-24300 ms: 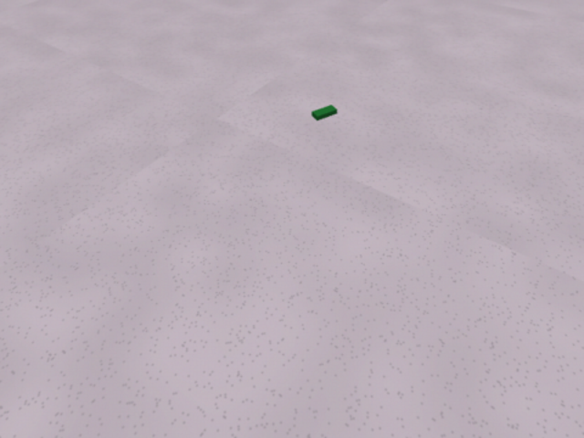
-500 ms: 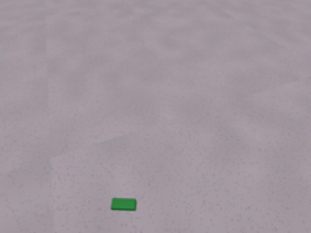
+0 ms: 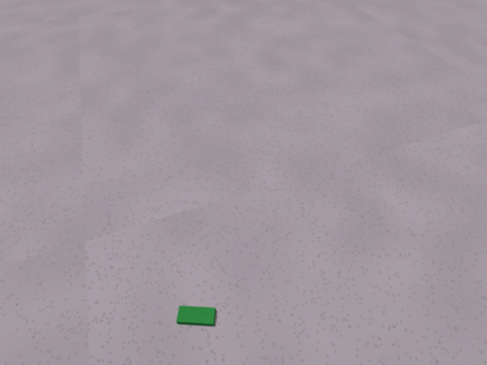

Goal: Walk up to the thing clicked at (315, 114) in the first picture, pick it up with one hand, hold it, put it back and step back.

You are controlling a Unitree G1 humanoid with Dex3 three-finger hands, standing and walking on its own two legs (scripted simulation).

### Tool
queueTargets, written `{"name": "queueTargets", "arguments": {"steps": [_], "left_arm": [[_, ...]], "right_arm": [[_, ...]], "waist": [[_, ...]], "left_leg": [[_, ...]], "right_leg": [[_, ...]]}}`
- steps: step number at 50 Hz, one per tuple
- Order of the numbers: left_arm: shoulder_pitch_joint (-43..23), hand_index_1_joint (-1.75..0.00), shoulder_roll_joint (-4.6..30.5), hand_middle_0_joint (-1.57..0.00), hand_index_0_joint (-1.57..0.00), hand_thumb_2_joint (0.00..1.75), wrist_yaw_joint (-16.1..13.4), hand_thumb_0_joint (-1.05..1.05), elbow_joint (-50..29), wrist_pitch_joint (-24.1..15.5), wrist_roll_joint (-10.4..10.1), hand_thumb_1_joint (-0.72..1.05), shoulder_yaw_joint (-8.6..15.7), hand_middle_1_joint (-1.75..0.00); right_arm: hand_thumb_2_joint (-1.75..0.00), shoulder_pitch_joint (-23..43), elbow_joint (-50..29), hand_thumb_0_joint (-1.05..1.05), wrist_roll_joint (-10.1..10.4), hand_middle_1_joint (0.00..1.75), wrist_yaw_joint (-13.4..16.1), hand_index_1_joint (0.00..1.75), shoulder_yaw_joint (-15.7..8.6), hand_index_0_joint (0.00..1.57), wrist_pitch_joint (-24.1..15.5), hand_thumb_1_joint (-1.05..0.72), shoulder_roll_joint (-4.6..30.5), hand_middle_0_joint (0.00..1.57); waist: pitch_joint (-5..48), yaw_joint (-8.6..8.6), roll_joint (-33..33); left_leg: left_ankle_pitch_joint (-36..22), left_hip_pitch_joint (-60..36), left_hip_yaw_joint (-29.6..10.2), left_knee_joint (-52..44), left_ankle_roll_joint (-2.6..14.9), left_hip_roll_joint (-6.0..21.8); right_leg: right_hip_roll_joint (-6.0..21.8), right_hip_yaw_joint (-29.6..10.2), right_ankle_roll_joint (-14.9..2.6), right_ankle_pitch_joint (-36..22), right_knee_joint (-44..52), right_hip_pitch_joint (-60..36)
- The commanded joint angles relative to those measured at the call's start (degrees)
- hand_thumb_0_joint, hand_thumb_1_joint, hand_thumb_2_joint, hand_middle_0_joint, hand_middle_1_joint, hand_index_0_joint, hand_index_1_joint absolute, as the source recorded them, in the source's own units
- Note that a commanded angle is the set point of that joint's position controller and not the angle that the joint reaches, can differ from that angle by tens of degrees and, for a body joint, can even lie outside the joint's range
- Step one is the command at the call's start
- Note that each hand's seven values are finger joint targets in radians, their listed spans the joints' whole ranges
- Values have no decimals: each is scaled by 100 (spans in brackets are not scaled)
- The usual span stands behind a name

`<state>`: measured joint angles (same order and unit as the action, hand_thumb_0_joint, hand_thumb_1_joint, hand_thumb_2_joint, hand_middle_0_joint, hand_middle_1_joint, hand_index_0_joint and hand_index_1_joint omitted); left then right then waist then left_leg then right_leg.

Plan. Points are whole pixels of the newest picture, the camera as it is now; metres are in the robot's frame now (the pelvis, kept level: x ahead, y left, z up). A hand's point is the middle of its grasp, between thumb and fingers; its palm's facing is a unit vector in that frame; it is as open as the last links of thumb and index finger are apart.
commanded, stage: walk up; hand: left
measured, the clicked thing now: (196, 315) +0.41 +0.23 -0.77
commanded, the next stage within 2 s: none
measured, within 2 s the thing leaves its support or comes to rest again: neither
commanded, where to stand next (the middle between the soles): +0.02 +0.00 m, yaw -1 degrees
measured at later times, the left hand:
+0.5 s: hand out of the picture +0.08 +0.27 -0.16, palm faces +0.04 -0.93 -0.37, open 7.4 cm
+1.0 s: hand out of the picture +0.03 +0.33 -0.18, palm faces +0.00 -0.95 -0.33, open 7.4 cm
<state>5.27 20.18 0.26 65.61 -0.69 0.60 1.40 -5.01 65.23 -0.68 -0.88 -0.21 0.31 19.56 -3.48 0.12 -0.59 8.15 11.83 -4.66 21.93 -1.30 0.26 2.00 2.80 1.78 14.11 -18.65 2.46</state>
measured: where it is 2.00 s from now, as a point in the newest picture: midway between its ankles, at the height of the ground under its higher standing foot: outside the picture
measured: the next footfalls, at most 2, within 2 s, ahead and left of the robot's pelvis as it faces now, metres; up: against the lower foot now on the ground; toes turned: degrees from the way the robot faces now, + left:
left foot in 0.80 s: -0.03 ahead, +0.17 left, +0.00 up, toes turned +2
right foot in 1.24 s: +0.07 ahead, -0.12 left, +0.00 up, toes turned +1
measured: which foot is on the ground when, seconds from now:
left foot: down 0.00-0.60, up 0.62-0.78, down 0.80-1.00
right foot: down 0.00-0.80, up 0.82-1.00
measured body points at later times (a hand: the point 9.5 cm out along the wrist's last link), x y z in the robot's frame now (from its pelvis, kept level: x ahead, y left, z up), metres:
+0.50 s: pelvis -0.01 +0.00 -0.01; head +0.03 +0.00 +0.44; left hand +0.08 +0.31 -0.13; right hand +0.09 -0.30 -0.14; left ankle +0.04 +0.13 -0.74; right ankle -0.04 -0.14 -0.74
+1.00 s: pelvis -0.04 +0.05 -0.01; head -0.01 +0.09 +0.43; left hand +0.03 +0.38 -0.15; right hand -0.03 -0.27 -0.11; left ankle -0.07 +0.17 -0.75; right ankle -0.02 -0.12 -0.68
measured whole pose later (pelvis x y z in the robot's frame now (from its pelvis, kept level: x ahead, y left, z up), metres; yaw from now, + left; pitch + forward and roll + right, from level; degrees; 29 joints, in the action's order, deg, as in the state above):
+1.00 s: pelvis -0.04 +0.05 -0.01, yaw +3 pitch -3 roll +0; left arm 9.2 25.5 2.7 53.0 4.7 2.2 5.3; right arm -18.9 55.7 -1.6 1.4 -3.0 -3.9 19.4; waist -7.1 -1.1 5.8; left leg 19.2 9.0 -0.9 31.2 0.3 -0.4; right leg -1.1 -9.0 -0.6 23.4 -62.3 27.5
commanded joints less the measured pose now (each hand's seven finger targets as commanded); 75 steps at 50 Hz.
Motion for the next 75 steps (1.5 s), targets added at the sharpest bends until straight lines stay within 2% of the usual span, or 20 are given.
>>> {"name": "queueTargets", "arguments": {"steps": [1,19,21,24,27,31,35,38,39,40,41,42,46,56,61,63,64,65,68,75], "left_arm": [[-212,-30,1261,-20,-20,90,-109,0,-367,-127,7,90,238,-30],[-167,-30,1227,-20,-20,90,-109,0,-408,-84,24,90,281,-30],[-163,-30,1519,-20,-20,90,-253,0,-574,6,-146,90,422,-30],[-90,-30,1434,-20,-20,90,-287,0,-734,62,-177,90,440,-30],[13,-30,1469,-20,-20,90,-292,0,-905,154,-134,90,469,-30],[-311,-30,2049,-20,-20,90,-346,0,-1346,103,121,90,639,-30],[-412,-30,1755,-20,-20,90,-345,0,-1490,20,231,90,596,-30],[-360,-30,1427,-20,-20,90,-146,0,-1609,50,276,90,446,-30],[-203,-30,1181,-20,-20,90,-66,0,-1624,155,262,90,407,-30],[-57,-30,792,-20,-20,90,-33,0,-1801,218,250,90,338,-30],[148,-30,954,-20,-20,90,-49,0,-1806,281,185,90,374,-30],[-138,-30,1399,-20,-20,90,-82,0,-1771,273,194,90,467,-30],[328,-30,1667,-20,-20,90,123,0,-1608,351,127,90,665,-30],[185,-30,1224,-20,-20,90,181,0,-1972,343,-15,90,535,-30],[851,-30,1354,-20,-20,90,130,0,-1642,256,53,90,610,-30],[865,-30,2023,-20,-20,90,93,0,-1905,197,150,90,793,-30],[604,-30,2039,-20,-20,90,64,0,-2075,239,143,90,752,-30],[442,-30,1997,-20,-20,90,58,0,-2136,283,145,90,750,-30],[-26,-30,1532,-20,-20,90,-27,0,-2221,249,82,90,647,-30],[537,-30,1785,-20,-20,90,-153,0,-1975,-51,87,90,726,-30]], "right_arm": [[-90,289,-359,0,23,30,75,30,-253,20,-102,-90,1233,20],[-90,239,-370,0,17,30,96,30,-253,20,-91,-90,1224,20],[-90,246,-552,0,12,30,79,30,-422,20,92,-90,1470,20],[-90,171,-742,0,46,30,43,30,-489,20,147,-90,1444,20],[-90,287,-1038,0,31,30,5,30,-595,20,284,-90,1507,20],[-90,123,-1470,0,-120,30,-54,30,-599,20,517,-90,1265,20],[-90,-267,-1469,0,-32,30,-194,30,-717,20,364,-90,1326,20],[-90,-885,-1139,0,-67,30,-103,30,-641,20,45,-90,1046,20],[-90,-1359,-995,0,-123,30,-18,30,-746,20,-90,-90,1258,20],[-90,-1591,-1078,0,-274,30,82,30,-858,20,-239,-90,1894,20],[-90,-1439,-1250,0,-278,30,156,30,-926,20,-343,-90,2449,20],[-90,-1138,-1303,0,-102,30,171,30,-998,20,-362,-90,2842,20],[-90,-1166,-1383,0,-61,30,395,30,-838,20,-560,-90,2087,20],[-90,-1048,-1816,0,-79,30,428,30,-778,20,-455,-90,1753,20],[-90,-844,-1984,0,74,30,374,30,-637,20,-126,-90,1641,20],[-90,-1530,-2017,0,162,30,419,30,-436,20,-49,-90,1117,20],[-90,-1479,-1920,0,131,30,530,30,-531,20,37,-90,1359,20],[-90,-1391,-1834,0,134,30,550,30,-604,20,18,-90,1591,20],[-90,-1463,-1638,0,166,30,421,30,-572,20,12,-90,1602,20],[-90,-1033,-1657,0,-128,30,171,30,-481,20,97,-90,1519,20]], "waist": [[627,10,-64],[537,14,-45],[142,-7,-199],[696,-37,-132],[1004,26,-86],[335,124,1246],[536,-80,986],[984,-235,741],[916,-492,-36],[651,-434,-997],[517,-221,-869],[389,-336,-796],[-16,-8,-211],[-235,-154,-1246],[425,205,-652],[710,92,1597],[781,199,1514],[562,149,1448],[485,-43,808],[293,246,912]], "left_leg": [[-1154,-340,-312,-175,256,492],[-995,-169,-450,-233,306,475],[-3245,-35,-280,474,344,441],[-3384,-188,-264,615,538,467],[-2294,-94,-377,1140,624,384],[2424,1049,-282,3813,153,-87],[2220,914,-88,2952,222,45],[1063,-309,693,154,50,-228],[673,-1113,157,-414,78,-3],[370,-1527,-2000,-553,363,1129],[-93,-1290,-3149,-506,850,2011],[1194,-557,-3816,-861,1541,2456],[-1077,-1285,-1358,92,928,1497],[-2594,-100,89,387,1103,1242],[-1491,280,291,2202,810,798],[2837,1504,451,4168,313,-373],[3229,1296,68,4770,356,-304],[3143,1040,-111,4866,319,-245],[2296,1257,-240,4690,269,-175],[2281,1545,-181,2743,134,121]], "right_leg": [[541,-289,-240,-707,295,64],[489,-177,-245,-455,301,-34],[616,-147,-318,-2546,-534,304],[469,-79,-390,-2288,-1018,193],[656,-343,-652,-1390,-1215,468],[2756,-1886,-1962,-2402,-118,1387],[1720,-720,-1329,-1943,-935,903],[897,-175,-855,-71,-1974,810],[500,29,-659,874,-3320,1539],[-141,-492,-410,2350,-4333,2986],[-359,-1066,-394,2309,-4537,3549],[45,-1428,-442,1989,-4353,3204],[45,-1612,-330,869,-4418,3576],[-156,-737,-172,470,-2828,2090],[-293,-211,-371,-586,-915,417],[1377,-2698,-1080,-2852,-432,-110],[1758,-3176,-1764,-1688,-161,552],[1727,-3214,-1864,-1014,-26,1190],[972,-1937,-1331,443,-225,1181],[1518,-2517,-1504,1350,-60,742]]}}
